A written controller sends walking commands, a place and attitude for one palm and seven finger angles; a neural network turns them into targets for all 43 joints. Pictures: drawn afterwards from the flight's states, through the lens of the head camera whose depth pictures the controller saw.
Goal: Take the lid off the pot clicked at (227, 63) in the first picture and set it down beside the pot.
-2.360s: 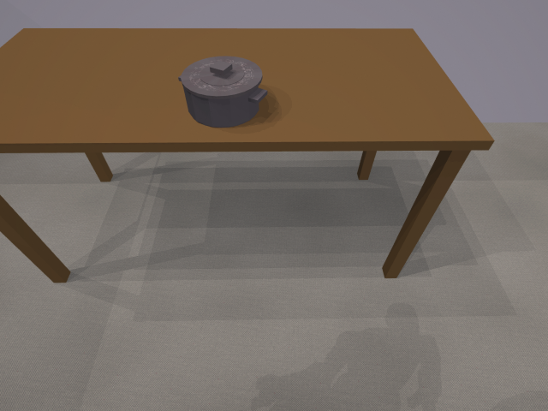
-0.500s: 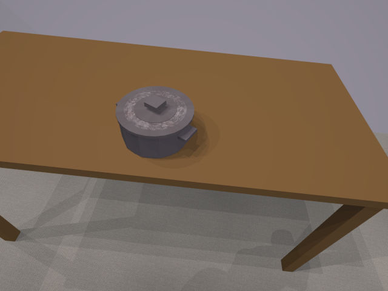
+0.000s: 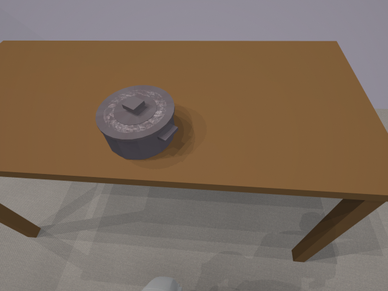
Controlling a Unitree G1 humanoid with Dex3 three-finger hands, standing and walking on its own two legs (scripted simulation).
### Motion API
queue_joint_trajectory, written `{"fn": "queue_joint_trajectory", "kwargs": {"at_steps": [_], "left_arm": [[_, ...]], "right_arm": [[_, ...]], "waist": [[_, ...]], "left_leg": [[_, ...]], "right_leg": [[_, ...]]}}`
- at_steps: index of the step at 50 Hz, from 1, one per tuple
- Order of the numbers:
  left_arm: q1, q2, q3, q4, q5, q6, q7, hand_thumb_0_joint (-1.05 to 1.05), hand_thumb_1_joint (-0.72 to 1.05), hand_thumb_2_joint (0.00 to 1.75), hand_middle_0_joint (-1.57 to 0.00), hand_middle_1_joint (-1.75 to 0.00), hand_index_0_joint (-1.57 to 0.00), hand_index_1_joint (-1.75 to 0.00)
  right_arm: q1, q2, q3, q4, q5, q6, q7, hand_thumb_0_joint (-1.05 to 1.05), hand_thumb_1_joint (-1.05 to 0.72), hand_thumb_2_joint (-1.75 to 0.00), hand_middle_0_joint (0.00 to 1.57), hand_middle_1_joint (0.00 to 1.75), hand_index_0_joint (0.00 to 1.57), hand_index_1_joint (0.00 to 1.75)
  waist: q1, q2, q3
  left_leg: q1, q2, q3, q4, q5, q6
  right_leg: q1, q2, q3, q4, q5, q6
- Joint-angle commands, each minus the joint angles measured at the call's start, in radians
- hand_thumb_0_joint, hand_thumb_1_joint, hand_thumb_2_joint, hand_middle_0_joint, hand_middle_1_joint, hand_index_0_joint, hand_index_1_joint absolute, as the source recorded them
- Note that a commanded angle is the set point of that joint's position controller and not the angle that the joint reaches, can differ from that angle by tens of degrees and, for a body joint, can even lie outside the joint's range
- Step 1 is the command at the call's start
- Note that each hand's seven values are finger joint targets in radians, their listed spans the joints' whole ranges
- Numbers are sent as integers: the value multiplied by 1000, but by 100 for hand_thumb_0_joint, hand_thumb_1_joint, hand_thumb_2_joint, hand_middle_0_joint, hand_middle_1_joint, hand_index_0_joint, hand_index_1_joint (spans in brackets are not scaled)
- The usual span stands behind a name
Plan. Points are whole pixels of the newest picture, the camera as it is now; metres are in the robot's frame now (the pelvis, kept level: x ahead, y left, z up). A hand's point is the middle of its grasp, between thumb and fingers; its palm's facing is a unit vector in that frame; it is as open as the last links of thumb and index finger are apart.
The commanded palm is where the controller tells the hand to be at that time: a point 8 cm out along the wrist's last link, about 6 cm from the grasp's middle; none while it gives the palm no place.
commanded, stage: come to a stop and stand still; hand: left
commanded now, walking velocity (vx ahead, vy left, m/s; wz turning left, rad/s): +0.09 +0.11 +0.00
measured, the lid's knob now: (133, 104) +0.52 +0.20 +0.08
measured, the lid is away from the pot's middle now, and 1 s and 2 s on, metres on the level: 0.00 0.00 0.00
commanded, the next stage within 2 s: look again from close up in 0.48 s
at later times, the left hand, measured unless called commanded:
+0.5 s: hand out of the picture +0.01 +0.23 -0.18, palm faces +0.01 -0.98 -0.19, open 7.4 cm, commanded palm none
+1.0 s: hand out of the picture +0.04 +0.20 -0.17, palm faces +0.00 -0.97 -0.25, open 7.3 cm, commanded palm none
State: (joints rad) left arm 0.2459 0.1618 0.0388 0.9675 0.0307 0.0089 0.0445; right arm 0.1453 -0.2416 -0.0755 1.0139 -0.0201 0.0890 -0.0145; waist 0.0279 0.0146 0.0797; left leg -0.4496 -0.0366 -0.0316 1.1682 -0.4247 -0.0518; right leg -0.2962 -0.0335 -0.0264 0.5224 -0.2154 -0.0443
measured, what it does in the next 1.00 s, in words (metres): steps on the spot: left foot, then right foot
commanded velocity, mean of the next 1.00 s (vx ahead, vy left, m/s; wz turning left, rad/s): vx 0.03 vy -0.04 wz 0.00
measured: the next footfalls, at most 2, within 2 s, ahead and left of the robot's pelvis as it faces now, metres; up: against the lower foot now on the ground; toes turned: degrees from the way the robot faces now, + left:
left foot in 0.26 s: +0.02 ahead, +0.16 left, +0.00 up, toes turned +0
right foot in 0.56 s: +0.05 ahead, -0.06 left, +0.00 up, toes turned -4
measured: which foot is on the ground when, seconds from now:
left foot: up 0.00-0.24, down 0.26-1.00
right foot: down 0.00-0.26, up 0.28-0.54, down 0.56-1.00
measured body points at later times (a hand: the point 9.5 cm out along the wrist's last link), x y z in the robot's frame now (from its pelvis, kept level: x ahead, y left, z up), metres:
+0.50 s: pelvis -0.01 +0.04 +0.00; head +0.00 +0.06 +0.45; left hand +0.01 +0.28 -0.16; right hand -0.06 -0.15 -0.15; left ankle -0.05 +0.16 -0.74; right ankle -0.02 -0.07 -0.72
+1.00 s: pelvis +0.01 +0.02 +0.00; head +0.02 -0.01 +0.44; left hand +0.04 +0.25 -0.15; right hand +0.02 -0.21 -0.17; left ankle -0.05 +0.16 -0.74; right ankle -0.02 -0.06 -0.74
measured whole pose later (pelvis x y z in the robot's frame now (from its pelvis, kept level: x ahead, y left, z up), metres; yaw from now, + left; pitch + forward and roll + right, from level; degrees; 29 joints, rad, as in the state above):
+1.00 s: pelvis +0.01 +0.02 +0.00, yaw -1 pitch +0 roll +1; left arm 0.27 0.15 0.00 1.06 0.01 -0.03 0.04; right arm 0.27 -0.18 0.00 1.06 -0.01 -0.01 -0.04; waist -0.01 0.05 0.01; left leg -0.13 0.04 0.00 0.48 -0.35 -0.04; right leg -0.21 0.04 -0.03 0.53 -0.32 -0.06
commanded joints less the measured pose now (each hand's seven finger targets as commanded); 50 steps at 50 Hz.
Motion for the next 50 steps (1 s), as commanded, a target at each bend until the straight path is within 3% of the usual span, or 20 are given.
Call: {"fn": "queue_joint_trajectory", "kwargs": {"at_steps": [1, 7, 10, 11, 12, 13, 14, 17, 22, 25, 27, 28, 29, 30, 31, 32, 34, 36, 39, 50], "left_arm": [[103, 230, 55, -36, 1, -11, 19, 0, 90, 90, -20, -30, -20, -30], [40, 260, 60, -50, 9, 2, -3, 0, 90, 90, -20, -30, -20, -30], [-1, 214, 47, -35, -3, 10, -5, 0, 90, 90, -20, -30, -20, -30], [-4, 170, 32, -28, -8, 13, -7, 0, 90, 90, -20, -30, -20, -30], [30, 106, 19, -28, -15, 14, -13, 0, 90, 90, -20, -30, -20, -30], [31, 77, 13, -37, -19, 12, -15, 0, 90, 90, -20, -30, -20, -30], [-3, 98, 15, -22, -5, 14, -17, 0, 90, 90, -20, -30, -20, -30], [66, 108, 20, 34, -5, 4, -33, 0, 90, 90, -20, -30, -20, -30], [13, 82, 0, 48, -15, -7, -29, 0, 90, 90, -20, -30, -20, -30], [43, 65, 0, 73, -24, -12, -22, 0, 90, 90, -20, -30, -20, -30], [116, 85, 4, 114, -28, -26, -14, 0, 90, 90, -20, -30, -20, -30], [140, 94, 2, 133, -26, -30, -8, 0, 90, 90, -20, -30, -20, -30], [153, 99, -17, 159, -12, -30, 30, 0, 90, 90, -20, -30, -20, -30], [125, 104, -16, 129, -18, -41, 22, 0, 90, 90, -20, -30, -20, -30], [93, 97, -19, 112, -19, -43, 13, 0, 90, 90, -20, -30, -20, -30], [81, 95, -16, 102, -22, -43, 4, 0, 90, 90, -20, -30, -20, -30], [78, 82, -21, 100, -20, -52, 3, 0, 90, 90, -20, -30, -20, -30], [90, 81, -23, 106, -24, -63, 7, 0, 90, 90, -20, -30, -20, -30], [88, 93, -20, 95, -26, -63, 8, 0, 90, 90, -20, -30, -20, -30], [81, 118, -15, 47, -25, -52, 6, 0, 90, 90, -20, -30, -20, -30]], "right_arm": [[14, -41, -3, -78, -3, -22, 14, 0, -90, -90, 20, 30, 20, 30], [103, -14, 17, -54, 7, -54, 23, 0, -90, -90, 20, 30, 20, 30], [258, 8, 34, 13, 5, -77, 12, 0, -90, -90, 20, 30, 20, 30], [278, -7, 35, 23, -1, -86, 6, 0, -90, -90, 20, 30, 20, 30], [272, -62, 25, 13, -13, -94, 0, 0, -90, -90, 20, 30, 20, 30], [216, -123, 24, -19, -17, -90, -9, 0, -90, -90, 20, 30, 20, 30], [169, -99, 33, -11, -18, -98, -8, 0, -90, -90, 20, 30, 20, 30], [131, -35, 55, 6, -3, -120, -21, 0, -90, -90, 20, 30, 20, 30], [257, -16, 53, 76, -4, -132, -38, 0, -90, -90, 20, 30, 20, 30], [277, -24, 44, 103, -2, -124, -45, 0, -90, -90, 20, 30, 20, 30], [289, 8, 45, 113, 11, -128, -42, 0, -90, -90, 20, 30, 20, 30], [279, 34, 50, 112, 15, -129, -39, 0, -90, -90, 20, 30, 20, 30], [156, -1, 54, 45, 21, -131, -27, 0, -90, -90, 20, 30, 20, 30], [230, 49, 62, 48, 5, -123, -20, 0, -90, -90, 20, 30, 20, 30], [258, 38, 63, 46, 4, -118, -16, 0, -90, -90, 20, 30, 20, 30], [258, 42, 60, 35, -3, -114, -14, 0, -90, -90, 20, 30, 20, 30], [250, 41, 62, 22, 2, -113, -17, 0, -90, -90, 20, 30, 20, 30], [273, 42, 65, 27, 7, -116, -20, 0, -90, -90, 20, 30, 20, 30], [258, 37, 63, 22, 10, -114, -22, 0, -90, -90, 20, 30, 20, 30], [201, 8, 67, 20, 8, -112, -22, 0, -90, -90, 20, 30, 20, 30]], "waist": [[25, -145, -88], [10, -237, -83], [-58, -158, -69], [-64, -67, -27], [-56, 107, -16], [-39, 197, 28], [-40, 222, 51], [6, 120, 35], [-47, 117, -2], [-40, 102, -48], [-22, 37, -91], [-22, -9, -76], [0, 63, 12], [-44, 58, -103], [-49, 38, -107], [-43, 56, -146], [-49, -26, -60], [-61, -82, -71], [-60, -78, -60], [-47, -41, -54]], "left_leg": [[-68, 39, -25, -100, 22, 2], [191, 18, 82, -496, 4, 33], [426, 2, 103, -800, 134, 55], [409, 55, 43, -893, 79, 68], [340, 212, -180, -1001, -91, 116], [182, 328, -317, -1079, -215, 176], [94, 323, -357, -1114, -248, 195], [171, 247, -197, -1043, 43, 176], [342, 265, -147, -919, 538, 198], [344, 252, -125, -822, 682, 181], [249, 193, -80, -742, 578, 117], [184, 143, -33, -742, 401, 83], [180, 128, 40, -635, 402, 54], [195, 119, 20, -650, 175, 64], [188, 124, 5, -670, 149, 74], [226, 127, 2, -684, 178, 81], [191, 121, 0, -655, 258, 79], [216, 119, 12, -653, 284, 70], [238, 113, 18, -680, 275, 60], [289, 127, 9, -742, 318, 54]], "right_leg": [[156, -275, 309, -232, 110, -145], [13, -210, 276, -341, -240, -106], [-124, -123, 190, -288, -327, -19], [-157, -70, 137, -189, -324, 11], [-187, 21, 61, 8, -259, 39], [-186, 53, -18, 146, -238, 59], [-153, 31, 41, 251, -199, 57], [-163, 17, 65, 342, -108, 57], [-152, -3, 27, 211, -169, 62], [-4, 6, 6, 1, -100, 51], [209, -32, 66, -160, 153, 30], [248, -88, 123, -145, 276, 3], [97, -101, 125, -83, 475, 6], [127, -102, 132, -65, 228, -28], [92, -77, 135, -62, 42, -40], [81, -67, 125, -50, 26, -44], [51, -72, 146, -69, 142, -39], [93, -93, 148, -60, 378, -41], [110, -101, 150, -59, 462, -36], [117, -84, 148, -111, 338, -24]]}}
